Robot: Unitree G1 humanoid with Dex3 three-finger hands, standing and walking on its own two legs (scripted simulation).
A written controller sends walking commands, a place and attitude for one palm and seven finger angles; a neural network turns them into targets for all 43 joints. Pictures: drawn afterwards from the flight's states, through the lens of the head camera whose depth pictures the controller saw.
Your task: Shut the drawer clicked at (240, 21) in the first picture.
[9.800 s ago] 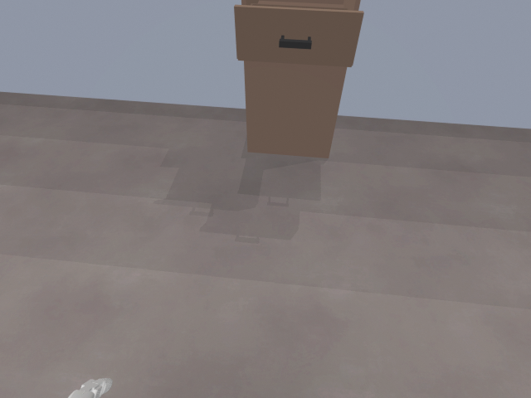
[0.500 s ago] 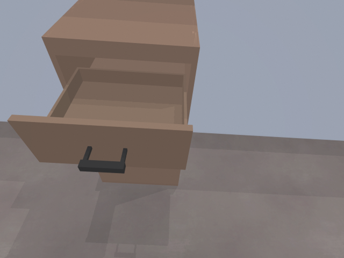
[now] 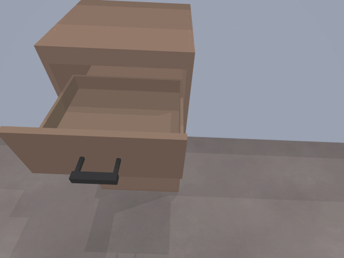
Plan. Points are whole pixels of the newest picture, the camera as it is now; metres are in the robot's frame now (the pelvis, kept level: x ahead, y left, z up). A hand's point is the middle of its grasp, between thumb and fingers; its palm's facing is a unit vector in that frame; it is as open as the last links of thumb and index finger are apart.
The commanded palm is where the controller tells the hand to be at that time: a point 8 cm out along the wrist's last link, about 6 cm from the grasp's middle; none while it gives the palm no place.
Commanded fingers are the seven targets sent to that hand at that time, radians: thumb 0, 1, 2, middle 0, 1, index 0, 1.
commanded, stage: come to a stop and stand still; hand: left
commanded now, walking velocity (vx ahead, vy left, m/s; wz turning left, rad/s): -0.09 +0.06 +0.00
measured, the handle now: (97, 169) +0.31 +0.21 +0.02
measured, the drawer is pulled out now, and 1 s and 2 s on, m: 0.29 0.29 0.29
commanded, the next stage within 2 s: look again from close up in 0.90 s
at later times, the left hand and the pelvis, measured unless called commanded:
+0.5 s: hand out of the picture +0.01 +0.17 -0.18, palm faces +0.02 -0.97 -0.23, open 7.3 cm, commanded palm none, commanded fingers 0.00 0.90 0.90 -0.20 -0.30 -0.20 -0.30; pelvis -0.01 -0.01 -0.01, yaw -1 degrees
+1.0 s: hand out of the picture -0.03 +0.18 -0.17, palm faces -0.03 -0.97 -0.22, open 7.4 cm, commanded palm none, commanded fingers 0.00 0.90 0.90 -0.20 -0.30 -0.20 -0.30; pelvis -0.03 +0.00 +0.00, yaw -1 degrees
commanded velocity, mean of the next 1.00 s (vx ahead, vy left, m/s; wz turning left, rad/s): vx -0.04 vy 0.02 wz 0.00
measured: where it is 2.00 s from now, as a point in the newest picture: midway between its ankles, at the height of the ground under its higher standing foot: outside the picture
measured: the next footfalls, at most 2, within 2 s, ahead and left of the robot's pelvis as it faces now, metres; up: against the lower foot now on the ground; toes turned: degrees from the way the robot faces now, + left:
none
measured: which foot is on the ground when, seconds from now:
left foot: down 0.00-1.00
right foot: down 0.00-1.00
